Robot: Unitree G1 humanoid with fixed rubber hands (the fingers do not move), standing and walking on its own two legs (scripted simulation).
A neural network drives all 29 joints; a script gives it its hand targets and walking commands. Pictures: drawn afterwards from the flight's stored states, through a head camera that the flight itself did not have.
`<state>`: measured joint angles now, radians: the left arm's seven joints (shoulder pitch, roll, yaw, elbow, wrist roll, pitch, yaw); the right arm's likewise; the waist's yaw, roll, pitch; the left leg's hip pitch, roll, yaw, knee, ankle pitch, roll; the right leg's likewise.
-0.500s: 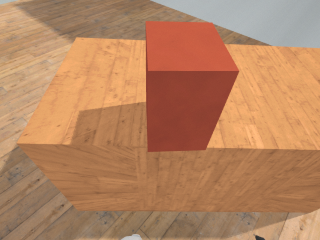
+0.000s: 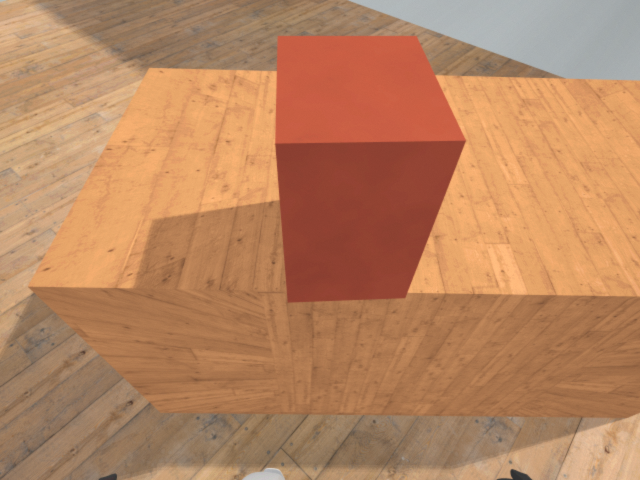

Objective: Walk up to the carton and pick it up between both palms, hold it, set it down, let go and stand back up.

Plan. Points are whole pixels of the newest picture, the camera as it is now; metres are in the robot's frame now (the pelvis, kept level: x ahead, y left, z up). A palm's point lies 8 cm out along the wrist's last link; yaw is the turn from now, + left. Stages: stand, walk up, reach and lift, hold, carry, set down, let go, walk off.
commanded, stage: walk up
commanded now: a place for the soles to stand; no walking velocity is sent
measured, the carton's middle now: (347, 179) +0.51 +0.00 +0.09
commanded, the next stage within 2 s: reach and lift in 0.40 s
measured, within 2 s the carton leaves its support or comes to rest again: neither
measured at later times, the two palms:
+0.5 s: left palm out of the picture +0.12 +0.29 -0.11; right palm out of the picture +0.13 -0.26 -0.10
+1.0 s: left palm (125, 456) +0.17 +0.24 -0.05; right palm out of the picture +0.17 -0.27 -0.04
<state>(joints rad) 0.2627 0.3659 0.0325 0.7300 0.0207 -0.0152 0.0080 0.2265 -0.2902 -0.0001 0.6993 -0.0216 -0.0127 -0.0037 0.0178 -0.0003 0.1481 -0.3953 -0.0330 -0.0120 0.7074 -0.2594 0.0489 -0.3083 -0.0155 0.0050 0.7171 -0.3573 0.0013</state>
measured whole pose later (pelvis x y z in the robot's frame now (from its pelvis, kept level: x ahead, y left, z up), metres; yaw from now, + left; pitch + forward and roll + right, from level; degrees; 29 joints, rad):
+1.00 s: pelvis +0.02 -0.01 +0.03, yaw -1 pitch -2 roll -1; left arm 0.28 0.27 0.03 0.37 -0.04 0.17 0.06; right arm 0.23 -0.29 -0.02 0.68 0.03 -0.21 0.07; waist 0.02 -0.04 0.07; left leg -0.24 -0.01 -0.01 0.44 -0.16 0.01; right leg -0.15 0.00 0.01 0.43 -0.24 0.00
